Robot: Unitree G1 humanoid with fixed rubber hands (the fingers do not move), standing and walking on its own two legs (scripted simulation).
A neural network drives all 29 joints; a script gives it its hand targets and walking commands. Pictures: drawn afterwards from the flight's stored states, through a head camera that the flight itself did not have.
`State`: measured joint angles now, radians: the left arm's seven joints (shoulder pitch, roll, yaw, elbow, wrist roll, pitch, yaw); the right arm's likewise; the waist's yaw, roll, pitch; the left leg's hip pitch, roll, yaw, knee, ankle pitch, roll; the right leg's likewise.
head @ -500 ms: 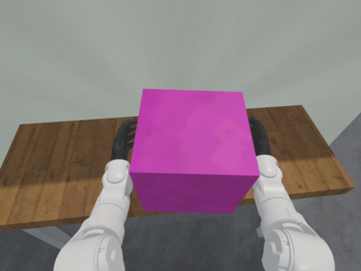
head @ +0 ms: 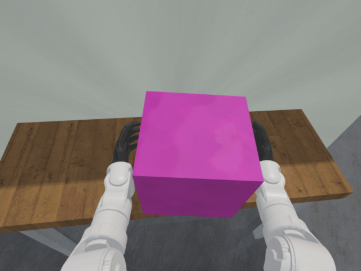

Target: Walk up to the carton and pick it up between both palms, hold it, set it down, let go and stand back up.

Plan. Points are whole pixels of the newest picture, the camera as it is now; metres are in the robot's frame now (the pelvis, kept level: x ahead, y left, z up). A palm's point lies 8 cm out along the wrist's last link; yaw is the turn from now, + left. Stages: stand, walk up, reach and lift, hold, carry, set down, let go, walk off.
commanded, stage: reach and lift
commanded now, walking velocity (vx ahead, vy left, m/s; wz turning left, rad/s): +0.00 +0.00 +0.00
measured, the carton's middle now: (191, 158) +0.39 -0.04 +0.01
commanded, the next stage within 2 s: none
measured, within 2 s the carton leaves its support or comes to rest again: leaves its support in 0.18 s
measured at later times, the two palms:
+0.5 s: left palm (104, 168) +0.34 +0.16 +0.05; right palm (252, 158) +0.35 -0.17 +0.06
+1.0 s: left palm (108, 151) +0.37 +0.14 +0.08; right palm (257, 146) +0.37 -0.18 +0.08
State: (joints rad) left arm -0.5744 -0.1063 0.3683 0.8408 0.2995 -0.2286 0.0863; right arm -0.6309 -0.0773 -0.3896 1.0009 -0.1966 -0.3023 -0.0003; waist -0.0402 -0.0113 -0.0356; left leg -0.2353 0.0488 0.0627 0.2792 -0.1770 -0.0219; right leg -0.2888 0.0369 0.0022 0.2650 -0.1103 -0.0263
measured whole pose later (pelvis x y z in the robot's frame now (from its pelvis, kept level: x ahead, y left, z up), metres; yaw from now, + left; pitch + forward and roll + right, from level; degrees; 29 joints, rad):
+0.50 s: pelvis -0.04 +0.00 +0.00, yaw +3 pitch +10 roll +0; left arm -0.64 -0.04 0.39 0.97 0.32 -0.34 0.08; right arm -0.71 -0.04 -0.53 1.16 -0.37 -0.48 -0.07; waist -0.05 -0.05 -0.10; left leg -0.36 0.02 0.01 0.28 -0.10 -0.02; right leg -0.38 0.01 -0.05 0.26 -0.05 -0.03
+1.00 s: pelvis +0.00 +0.00 +0.00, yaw +4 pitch +5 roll -1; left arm -0.52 -0.03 0.21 0.69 0.16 -0.05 0.11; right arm -0.59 -0.11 -0.10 0.89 0.05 -0.20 -0.12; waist -0.08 -0.01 -0.09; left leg -0.22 0.05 -0.01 0.30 -0.17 -0.03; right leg -0.22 0.03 -0.07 0.22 -0.10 -0.03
